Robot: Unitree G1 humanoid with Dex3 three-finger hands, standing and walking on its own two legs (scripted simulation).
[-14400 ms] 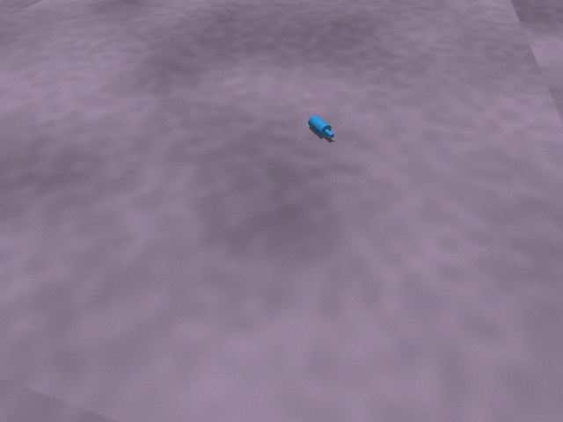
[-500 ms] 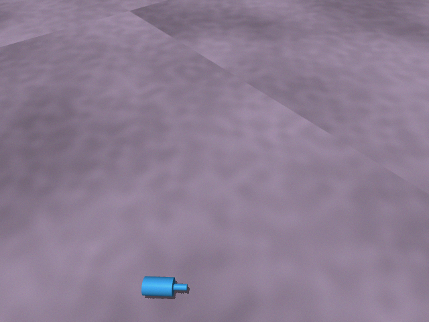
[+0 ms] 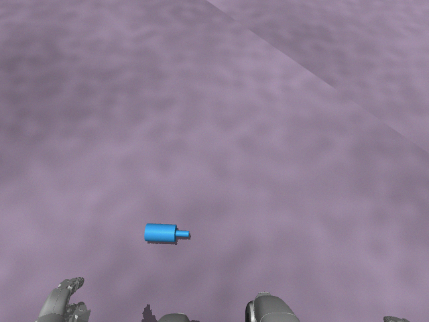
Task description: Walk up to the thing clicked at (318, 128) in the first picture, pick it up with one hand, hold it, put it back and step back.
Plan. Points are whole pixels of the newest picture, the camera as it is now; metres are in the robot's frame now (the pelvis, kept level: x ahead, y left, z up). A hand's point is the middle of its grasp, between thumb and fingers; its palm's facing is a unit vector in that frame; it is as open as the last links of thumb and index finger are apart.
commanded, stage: walk up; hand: left
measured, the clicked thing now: (167, 233) +0.47 +0.20 -0.71
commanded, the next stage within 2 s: none
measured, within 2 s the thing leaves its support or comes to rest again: neither
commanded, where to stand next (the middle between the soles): +0.08 -0.03 m, yaw -1 degrees
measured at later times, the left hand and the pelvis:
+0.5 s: hand out of the picture +0.02 +0.24 -0.13, palm faces -0.09 -0.91 -0.40, open 7.4 cm; pelvis -0.11 -0.01 +0.01, yaw -5 degrees
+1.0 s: hand out of the picture -0.17 +0.25 -0.15, palm faces -0.03 -0.94 -0.33, open 7.4 cm; pelvis -0.26 -0.01 +0.02, yaw -3 degrees
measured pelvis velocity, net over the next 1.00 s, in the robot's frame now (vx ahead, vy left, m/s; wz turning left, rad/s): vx -0.26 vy -0.01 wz -0.06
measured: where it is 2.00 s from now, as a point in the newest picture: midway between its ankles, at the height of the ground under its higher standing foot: outside the picture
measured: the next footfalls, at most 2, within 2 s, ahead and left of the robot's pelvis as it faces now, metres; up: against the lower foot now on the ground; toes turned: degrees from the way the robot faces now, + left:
right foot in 0.38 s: -0.07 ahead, -0.12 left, +0.00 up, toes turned -1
left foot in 0.74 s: -0.16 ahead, +0.11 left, +0.00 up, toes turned -3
